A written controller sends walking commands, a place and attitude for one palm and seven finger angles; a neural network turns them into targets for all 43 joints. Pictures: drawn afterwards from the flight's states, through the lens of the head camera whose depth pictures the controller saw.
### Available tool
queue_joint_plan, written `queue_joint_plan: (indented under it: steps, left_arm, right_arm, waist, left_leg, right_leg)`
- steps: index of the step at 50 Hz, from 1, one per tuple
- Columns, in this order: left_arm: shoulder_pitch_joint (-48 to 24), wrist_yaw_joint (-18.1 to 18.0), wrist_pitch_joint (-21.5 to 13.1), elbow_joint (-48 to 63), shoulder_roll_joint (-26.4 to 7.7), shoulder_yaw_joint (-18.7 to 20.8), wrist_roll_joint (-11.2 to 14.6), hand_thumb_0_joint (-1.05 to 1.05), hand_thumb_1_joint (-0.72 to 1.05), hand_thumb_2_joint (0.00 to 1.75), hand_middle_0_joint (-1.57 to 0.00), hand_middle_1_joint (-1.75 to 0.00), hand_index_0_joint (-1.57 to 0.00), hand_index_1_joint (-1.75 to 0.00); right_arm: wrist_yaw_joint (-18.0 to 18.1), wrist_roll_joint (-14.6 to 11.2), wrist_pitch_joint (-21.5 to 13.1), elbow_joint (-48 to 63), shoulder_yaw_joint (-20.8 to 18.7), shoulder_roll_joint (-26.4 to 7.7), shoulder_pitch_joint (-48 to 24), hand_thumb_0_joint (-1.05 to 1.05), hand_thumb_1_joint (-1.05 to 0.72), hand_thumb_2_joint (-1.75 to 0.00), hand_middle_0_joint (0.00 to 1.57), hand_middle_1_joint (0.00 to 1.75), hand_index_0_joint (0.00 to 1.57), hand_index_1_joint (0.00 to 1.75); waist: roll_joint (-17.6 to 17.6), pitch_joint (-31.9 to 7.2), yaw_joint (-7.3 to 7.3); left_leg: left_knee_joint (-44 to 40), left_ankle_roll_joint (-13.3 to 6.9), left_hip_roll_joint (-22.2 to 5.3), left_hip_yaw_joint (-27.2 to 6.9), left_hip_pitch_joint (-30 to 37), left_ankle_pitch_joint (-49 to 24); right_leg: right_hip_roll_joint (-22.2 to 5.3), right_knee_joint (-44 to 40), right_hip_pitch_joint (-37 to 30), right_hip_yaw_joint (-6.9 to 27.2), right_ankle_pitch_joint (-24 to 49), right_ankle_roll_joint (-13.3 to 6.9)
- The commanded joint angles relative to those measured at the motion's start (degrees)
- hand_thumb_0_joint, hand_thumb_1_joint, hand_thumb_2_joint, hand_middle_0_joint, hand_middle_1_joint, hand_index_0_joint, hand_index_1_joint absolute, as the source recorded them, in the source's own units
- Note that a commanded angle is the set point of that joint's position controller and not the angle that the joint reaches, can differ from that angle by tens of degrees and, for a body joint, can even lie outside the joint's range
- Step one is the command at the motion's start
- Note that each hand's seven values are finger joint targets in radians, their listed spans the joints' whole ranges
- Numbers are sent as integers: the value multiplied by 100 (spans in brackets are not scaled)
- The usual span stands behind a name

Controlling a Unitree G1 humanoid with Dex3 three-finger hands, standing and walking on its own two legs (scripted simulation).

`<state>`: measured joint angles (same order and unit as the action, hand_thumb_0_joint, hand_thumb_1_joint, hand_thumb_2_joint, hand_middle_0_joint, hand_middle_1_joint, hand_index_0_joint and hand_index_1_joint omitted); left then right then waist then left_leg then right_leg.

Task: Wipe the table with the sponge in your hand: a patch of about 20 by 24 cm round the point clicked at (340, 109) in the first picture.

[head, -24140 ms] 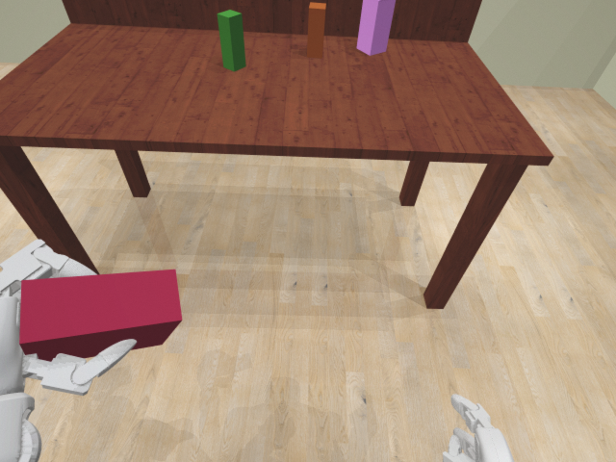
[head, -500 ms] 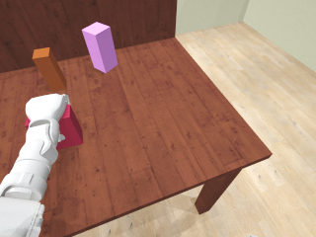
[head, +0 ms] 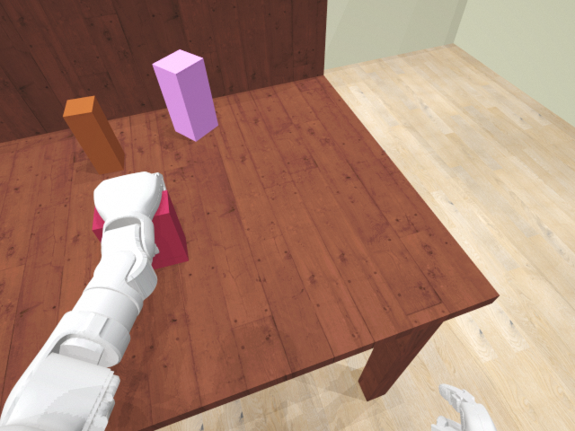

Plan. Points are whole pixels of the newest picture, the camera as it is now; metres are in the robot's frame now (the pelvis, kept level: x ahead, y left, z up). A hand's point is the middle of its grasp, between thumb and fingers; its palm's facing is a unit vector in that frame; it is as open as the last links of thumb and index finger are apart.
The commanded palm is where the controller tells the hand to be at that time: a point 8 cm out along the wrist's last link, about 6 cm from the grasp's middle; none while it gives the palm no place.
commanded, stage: wipe back along the middle lane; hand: left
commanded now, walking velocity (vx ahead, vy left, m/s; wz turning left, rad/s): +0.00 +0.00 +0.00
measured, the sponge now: (149, 242) +0.38 +0.27 +0.01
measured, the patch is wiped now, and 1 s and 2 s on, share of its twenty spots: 0.50 0.70 0.85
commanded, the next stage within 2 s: slide across to the third lane in 1.56 s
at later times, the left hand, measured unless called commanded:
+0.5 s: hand (148, 249) +0.34 +0.24 +0.06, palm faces -0.03 -0.03 -1.00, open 9.4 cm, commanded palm +0.30 +0.23 +0.09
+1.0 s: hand (152, 271) +0.31 +0.22 +0.06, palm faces +0.03 -0.06 -1.00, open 9.4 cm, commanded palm +0.26 +0.20 +0.08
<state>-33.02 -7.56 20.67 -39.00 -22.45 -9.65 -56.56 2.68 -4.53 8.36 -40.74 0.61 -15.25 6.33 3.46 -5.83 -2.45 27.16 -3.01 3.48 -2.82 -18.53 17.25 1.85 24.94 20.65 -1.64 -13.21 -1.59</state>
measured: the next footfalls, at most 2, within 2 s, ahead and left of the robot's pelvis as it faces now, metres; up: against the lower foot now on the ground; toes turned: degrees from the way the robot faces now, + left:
none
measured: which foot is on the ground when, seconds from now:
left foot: down 0.00-1.00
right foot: down 0.00-1.00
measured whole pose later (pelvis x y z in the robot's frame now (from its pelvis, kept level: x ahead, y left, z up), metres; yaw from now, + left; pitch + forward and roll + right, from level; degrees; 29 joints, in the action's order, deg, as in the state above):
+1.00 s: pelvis -0.01 -0.01 +0.00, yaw -2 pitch +4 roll +0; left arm -11.9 -9.7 30.9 -14.8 -18.2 -14.2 -56.4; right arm 1.2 -5.6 8.5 -37.6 1.6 -15.8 3.2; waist 4.1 -6.3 -4.4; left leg 27.2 -2.6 3.1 -0.9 -13.9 17.3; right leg 2.4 27.5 17.7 0.2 -13.8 -2.2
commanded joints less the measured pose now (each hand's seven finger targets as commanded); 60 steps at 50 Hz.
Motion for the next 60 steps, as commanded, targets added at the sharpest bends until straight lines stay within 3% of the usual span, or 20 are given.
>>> queue_joint_plan:
  steps: [1,3,4,13,14,20,24,28,29,32,33,37,38,41,43,46,48,51,53,60]
  left_arm:
    - [-1139,-47,37,1001,-651,223,-14,0,10,130,-120,-160,-120,-160]
    - [-808,-74,106,1019,-877,469,9,0,10,130,-120,-160,-120,-160]
    - [-847,-57,146,1087,-645,235,27,0,10,130,-120,-160,-120,-160]
    - [-336,-9,440,1294,-748,321,58,0,10,130,-120,-160,-120,-160]
    - [-228,18,464,1327,-498,91,60,0,10,130,-120,-160,-120,-160]
    - [-172,39,549,1258,-395,-12,46,0,10,130,-120,-160,-120,-160]
    - [-121,25,539,1408,-206,-129,75,0,10,130,-120,-160,-120,-160]
    - [-21,-22,577,1449,-561,215,107,0,10,130,-120,-160,-120,-160]
    - [-35,-13,595,1479,-260,-55,99,0,10,130,-120,-160,-120,-160]
    - [193,-13,645,1611,-152,-132,93,0,10,130,-120,-160,-120,-160]
    - [215,-26,666,1669,-374,72,91,0,10,130,-120,-160,-120,-160]
    - [561,-4,745,1837,-37,-181,126,0,10,130,-120,-160,-120,-160]
    - [779,-20,770,1969,-253,70,179,0,10,130,-120,-160,-120,-160]
    - [1194,-2,807,2285,171,-275,198,0,10,130,-120,-160,-120,-160]
    - [1510,-17,863,2526,50,-135,233,0,10,130,-120,-160,-120,-160]
    - [1535,15,982,2739,366,-486,216,0,10,130,-120,-160,-120,-160]
    - [1572,-7,1061,2886,121,-269,211,0,10,130,-120,-160,-120,-160]
    - [1921,20,1136,3119,444,-576,233,0,10,130,-120,-160,-120,-160]
    - [2149,-14,1154,3308,88,-224,255,0,10,130,-120,-160,-120,-160]
    - [2745,2,1235,3743,251,-431,218,0,10,130,-120,-160,-120,-160]
  right_arm:
    - [38,32,-199,738,-241,-736,-443,0,-90,-90,20,30,20,30]
    - [28,6,-193,749,-229,-787,-511,0,-90,-90,20,30,20,30]
    - [32,8,-191,788,-214,-759,-521,0,-90,-90,20,30,20,30]
    - [42,-62,-220,883,-179,-794,-747,0,-90,-90,20,30,20,30]
    - [44,-61,-228,942,-172,-751,-748,0,-90,-90,20,30,20,30]
    - [60,-84,-231,991,-142,-743,-844,0,-90,-90,20,30,20,30]
    - [74,-70,-232,1045,-151,-710,-894,0,-90,-90,20,30,20,30]
    - [107,-70,-226,1024,-128,-747,-993,0,-90,-90,20,30,20,30]
    - [105,-64,-230,1061,-110,-698,-999,0,-90,-90,20,30,20,30]
    - [77,-67,-251,1104,-108,-674,-1071,0,-90,-90,20,30,20,30]
    - [81,-64,-241,1086,-117,-717,-1104,0,-90,-90,20,30,20,30]
    - [51,-63,-268,1142,-103,-664,-1144,0,-90,-90,20,30,20,30]
    - [40,-63,-271,1174,-113,-692,-1213,0,-90,-90,20,30,20,30]
    - [-26,-65,-305,1240,-107,-640,-1270,0,-90,-90,20,30,20,30]
    - [-77,-73,-306,1252,-112,-668,-1368,0,-90,-90,20,30,20,30]
    - [-130,-86,-302,1283,-104,-624,-1413,0,-90,-90,20,30,20,30]
    - [-137,-93,-287,1267,-113,-657,-1482,0,-90,-90,20,30,20,30]
    - [-190,-97,-298,1357,-77,-585,-1532,0,-90,-90,20,30,20,30]
    - [-207,-96,-299,1355,-86,-615,-1597,0,-90,-90,20,30,20,30]
    - [-283,-106,-306,1448,-29,-522,-1720,0,-90,-90,20,30,20,30]
  waist:
    - [-556,-1856,94]
    - [-520,-1760,4]
    - [-555,-1664,62]
    - [-556,-1343,-12]
    - [-495,-1248,-2]
    - [-573,-959,4]
    - [-623,-1106,-9]
    - [-710,-1008,-54]
    - [-712,-940,-12]
    - [-601,-965,-68]
    - [-605,-980,-92]
    - [-760,-987,-89]
    - [-702,-1019,-167]
    - [-741,-1075,-148]
    - [-654,-1081,-213]
    - [-768,-860,-135]
    - [-766,-827,-174]
    - [-817,-850,-181]
    - [-721,-915,-257]
    - [-675,-667,-294]
  left_leg:
    - [39,258,-247,-71,597,-3148]
    - [-46,256,-222,-90,488,-2957]
    - [-65,226,-211,-48,458,-2814]
    - [-248,155,-172,-28,311,-2142]
    - [-259,138,-162,-18,327,-2053]
    - [-334,125,-179,-57,261,-1493]
    - [-318,106,-175,-38,309,-1360]
    - [-368,115,-174,-67,187,-1198]
    - [-359,106,-170,-39,193,-1212]
    - [-335,115,-168,-58,265,-1253]
    - [-348,124,-187,-92,281,-1273]
    - [-297,116,-171,-53,285,-1389]
    - [-304,114,-180,-78,293,-1402]
    - [-213,129,-170,-47,360,-1700]
    - [-228,157,-202,-102,407,-1816]
    - [-210,147,-218,-98,421,-1809]
    - [-219,150,-230,-134,446,-1784]
    - [-184,141,-204,-96,478,-1896]
    - [-184,149,-201,-117,480,-1903]
    - [-206,150,-191,-103,467,-1926]
  right_leg:
    - [-184,130,-1432,274,3111,-271]
    - [-176,131,-1511,326,3008,-296]
    - [-183,100,-1499,284,2946,-274]
    - [-185,10,-1467,384,2396,-285]
    - [-173,-26,-1386,342,2201,-274]
    - [-134,-132,-1021,354,1378,-293]
    - [-132,-133,-1040,340,1185,-281]
    - [-129,-160,-1067,470,1090,-288]
    - [-136,-152,-1053,401,1114,-274]
    - [-130,-139,-1010,418,1105,-290]
    - [-112,-135,-1009,460,1080,-315]
    - [-118,-88,-1103,460,1316,-284]
    - [-118,-89,-1167,497,1357,-303]
    - [-129,24,-1266,467,1817,-289]
    - [-105,65,-1266,507,1880,-320]
    - [-93,70,-1138,429,1815,-295]
    - [-65,81,-1128,494,1752,-323]
    - [-80,137,-1251,441,1980,-297]
    - [-66,171,-1363,534,2060,-318]
    - [-56,192,-1407,543,2048,-315]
